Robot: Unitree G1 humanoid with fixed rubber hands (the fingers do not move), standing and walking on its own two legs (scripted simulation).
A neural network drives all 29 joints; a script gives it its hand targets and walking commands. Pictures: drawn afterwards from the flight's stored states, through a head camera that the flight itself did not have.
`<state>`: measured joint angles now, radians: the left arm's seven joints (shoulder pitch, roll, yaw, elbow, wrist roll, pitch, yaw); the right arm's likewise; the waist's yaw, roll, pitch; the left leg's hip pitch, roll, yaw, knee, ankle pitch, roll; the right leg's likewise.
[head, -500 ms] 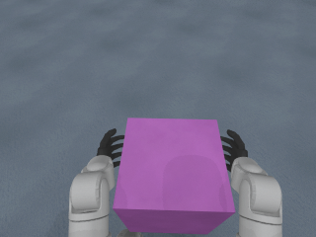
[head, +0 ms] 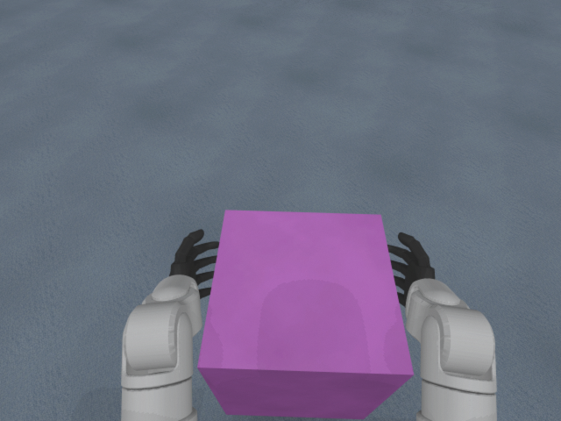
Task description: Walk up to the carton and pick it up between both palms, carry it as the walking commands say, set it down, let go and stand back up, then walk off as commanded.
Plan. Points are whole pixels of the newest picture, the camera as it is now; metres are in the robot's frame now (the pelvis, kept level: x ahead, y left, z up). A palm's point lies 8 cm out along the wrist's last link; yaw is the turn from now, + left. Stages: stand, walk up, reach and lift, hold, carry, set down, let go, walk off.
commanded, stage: carry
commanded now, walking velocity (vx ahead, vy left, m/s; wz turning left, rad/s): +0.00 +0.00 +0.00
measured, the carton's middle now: (298, 321) +0.26 +0.00 +0.00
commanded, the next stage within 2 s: none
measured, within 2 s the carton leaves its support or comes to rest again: neither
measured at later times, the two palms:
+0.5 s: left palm (231, 192) +0.42 +0.10 +0.09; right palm (422, 194) +0.43 -0.20 +0.08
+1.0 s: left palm (222, 231) +0.37 +0.11 +0.07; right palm (420, 222) +0.39 -0.19 +0.07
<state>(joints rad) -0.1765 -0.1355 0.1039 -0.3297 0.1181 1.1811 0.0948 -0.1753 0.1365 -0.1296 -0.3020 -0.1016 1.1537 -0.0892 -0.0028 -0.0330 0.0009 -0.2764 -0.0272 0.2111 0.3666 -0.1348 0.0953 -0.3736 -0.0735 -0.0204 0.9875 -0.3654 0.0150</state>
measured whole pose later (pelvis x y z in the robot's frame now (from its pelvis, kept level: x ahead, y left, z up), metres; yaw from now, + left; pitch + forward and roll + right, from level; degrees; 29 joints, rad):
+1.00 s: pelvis +0.10 -0.06 +0.00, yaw +4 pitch +2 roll +0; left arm -0.16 -0.13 0.12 -0.08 0.16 0.94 0.06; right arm -0.17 0.13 -0.13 -0.05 -0.16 0.93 -0.05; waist -0.01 -0.01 -0.13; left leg -0.19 0.06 0.14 0.49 -0.33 -0.02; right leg -0.36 -0.04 -0.22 0.45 -0.13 -0.07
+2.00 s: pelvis +0.09 -0.03 -0.01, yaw +5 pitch +2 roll +0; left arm -0.14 -0.13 0.13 0.05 0.17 0.76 0.05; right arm -0.15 0.13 -0.13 0.07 -0.20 0.74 -0.05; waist 0.00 -0.01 -0.11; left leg -0.24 0.03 0.15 0.54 -0.34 0.02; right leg -0.40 -0.09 -0.20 0.49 -0.12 -0.03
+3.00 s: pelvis +0.07 -0.06 -0.01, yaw +16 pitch -2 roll +0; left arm -0.51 -0.15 0.42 0.65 0.38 0.44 -0.05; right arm -0.43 0.21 -0.44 0.44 -0.41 0.56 -0.01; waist -0.11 0.05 0.06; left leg -0.22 -0.05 -0.11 0.56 -0.30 0.01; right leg -0.31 0.01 -0.01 0.49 -0.14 0.00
